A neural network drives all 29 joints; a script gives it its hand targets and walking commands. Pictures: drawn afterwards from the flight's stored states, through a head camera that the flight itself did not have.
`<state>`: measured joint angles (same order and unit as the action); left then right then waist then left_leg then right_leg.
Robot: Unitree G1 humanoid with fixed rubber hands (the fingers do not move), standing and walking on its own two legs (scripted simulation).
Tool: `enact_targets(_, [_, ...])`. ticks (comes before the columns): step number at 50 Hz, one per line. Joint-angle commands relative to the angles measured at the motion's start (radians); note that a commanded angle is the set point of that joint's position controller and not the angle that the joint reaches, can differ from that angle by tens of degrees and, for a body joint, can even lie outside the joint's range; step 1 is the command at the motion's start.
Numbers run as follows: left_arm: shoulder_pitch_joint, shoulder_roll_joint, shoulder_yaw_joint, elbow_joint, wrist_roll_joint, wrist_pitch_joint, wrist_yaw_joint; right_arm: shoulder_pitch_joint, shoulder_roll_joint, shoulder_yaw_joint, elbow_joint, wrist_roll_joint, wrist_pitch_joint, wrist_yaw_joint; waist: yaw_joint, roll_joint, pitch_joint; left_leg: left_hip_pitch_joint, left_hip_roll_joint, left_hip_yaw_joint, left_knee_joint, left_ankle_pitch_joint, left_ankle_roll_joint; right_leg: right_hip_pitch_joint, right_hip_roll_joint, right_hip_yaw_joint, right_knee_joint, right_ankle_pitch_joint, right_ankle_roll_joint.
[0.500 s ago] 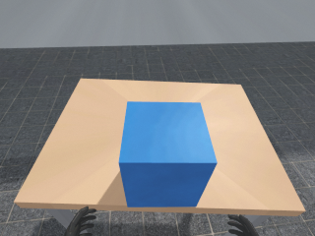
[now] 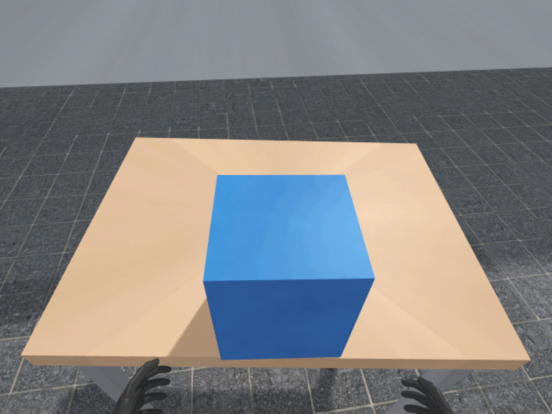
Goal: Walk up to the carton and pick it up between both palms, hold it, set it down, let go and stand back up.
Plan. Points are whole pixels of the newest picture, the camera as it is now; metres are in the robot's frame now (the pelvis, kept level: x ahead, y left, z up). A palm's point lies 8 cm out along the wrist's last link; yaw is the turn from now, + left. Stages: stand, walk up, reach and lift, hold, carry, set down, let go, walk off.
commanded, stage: let go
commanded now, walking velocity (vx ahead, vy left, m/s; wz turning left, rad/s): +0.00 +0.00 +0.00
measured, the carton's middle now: (281, 269) +0.37 +0.01 +0.00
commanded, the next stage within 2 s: stand in 0.32 s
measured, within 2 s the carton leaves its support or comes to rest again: neither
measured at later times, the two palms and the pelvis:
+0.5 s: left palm out of the picture +0.11 +0.25 -0.09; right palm out of the picture +0.11 -0.25 -0.09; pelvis -0.01 +0.00 -0.01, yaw +1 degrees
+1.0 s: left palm out of the picture +0.02 +0.27 -0.12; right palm out of the picture +0.02 -0.24 -0.11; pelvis -0.04 +0.02 -0.01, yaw +1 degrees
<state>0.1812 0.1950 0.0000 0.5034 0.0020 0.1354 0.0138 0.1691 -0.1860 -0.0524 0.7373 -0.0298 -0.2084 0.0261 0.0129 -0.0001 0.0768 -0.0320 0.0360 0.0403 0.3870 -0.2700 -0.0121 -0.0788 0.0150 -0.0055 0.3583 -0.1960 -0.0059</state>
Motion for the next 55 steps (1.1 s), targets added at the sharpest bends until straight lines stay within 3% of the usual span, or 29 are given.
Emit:
enact_targets(1, [-0.060,0.083,0.023,-0.105,-0.001,-0.019,0.003,-0.054,-0.103,-0.028,-0.103,0.000,-0.017,-0.002,0.003,0.002,-0.071,-0.055,-0.029,0.041,-0.046,0.253,-0.019,0.034,0.011,-0.017,-0.040,0.145,-0.020])
enact_targets(16, [-0.067,0.089,0.011,-0.132,-0.013,-0.013,0.012,-0.043,-0.102,-0.039,-0.141,-0.003,0.004,0.001,0.001,0.001,-0.071,-0.103,-0.033,0.043,-0.039,0.190,-0.018,0.027,0.003,-0.006,-0.022,0.097,-0.020])
enact_targets(17, [0.073,0.162,0.061,0.000,0.029,-0.102,0.019,0.053,-0.174,-0.031,-0.092,0.020,0.081,-0.025,0.026,0.057,-0.127,-0.178,0.041,-0.056,0.043,0.273,0.023,-0.035,-0.087,0.060,0.046,0.227,-0.012])
enact_targets(19, [0.074,0.174,0.063,0.020,0.021,-0.155,0.007,0.077,-0.163,-0.021,-0.123,0.030,0.123,-0.033,-0.006,0.010,-0.164,-0.113,0.071,-0.078,0.049,0.271,0.039,-0.050,-0.116,0.080,0.060,0.276,-0.016])
enact_targets(23, [0.052,0.145,0.056,0.044,0.023,-0.182,-0.010,0.093,-0.167,-0.015,-0.125,0.023,0.140,-0.031,-0.012,-0.014,-0.103,-0.158,0.070,-0.085,0.036,0.161,0.034,-0.098,-0.112,0.078,0.036,0.183,-0.012])
enact_targets(39, [0.137,0.184,0.034,0.154,0.018,-0.181,-0.011,0.200,-0.205,0.003,-0.105,0.021,0.155,-0.026,-0.007,0.004,-0.021,-0.268,0.061,-0.119,-0.020,-0.040,0.042,-0.130,-0.103,0.085,0.042,-0.014,-0.006])
enact_targets(55, [0.198,0.183,0.020,0.219,0.019,-0.175,-0.006,0.238,-0.210,0.010,-0.076,0.022,0.167,-0.030,-0.010,0.012,0.010,-0.320,0.062,-0.141,-0.055,-0.148,0.048,-0.158,-0.095,0.088,0.062,-0.066,0.000])
